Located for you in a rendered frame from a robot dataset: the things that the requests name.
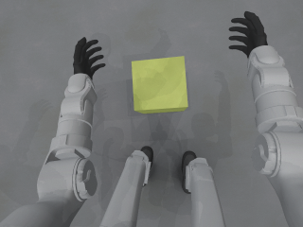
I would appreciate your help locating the robot right upper arm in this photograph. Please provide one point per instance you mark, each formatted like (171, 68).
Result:
(279, 156)

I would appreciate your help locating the left robot hand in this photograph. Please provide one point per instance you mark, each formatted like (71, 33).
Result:
(82, 64)

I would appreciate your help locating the robot left upper arm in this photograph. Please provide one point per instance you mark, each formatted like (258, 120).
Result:
(63, 187)

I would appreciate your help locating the robot left forearm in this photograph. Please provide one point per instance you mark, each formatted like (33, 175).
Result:
(73, 137)

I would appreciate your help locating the robot right shin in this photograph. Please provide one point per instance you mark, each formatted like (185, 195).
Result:
(201, 161)

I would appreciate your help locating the robot left thigh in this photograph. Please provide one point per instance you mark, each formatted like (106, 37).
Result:
(123, 207)

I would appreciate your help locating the robot right forearm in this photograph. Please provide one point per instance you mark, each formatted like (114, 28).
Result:
(273, 92)

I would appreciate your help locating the carton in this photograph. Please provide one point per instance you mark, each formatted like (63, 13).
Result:
(160, 85)

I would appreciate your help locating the right robot hand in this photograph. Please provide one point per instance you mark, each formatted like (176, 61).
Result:
(254, 31)

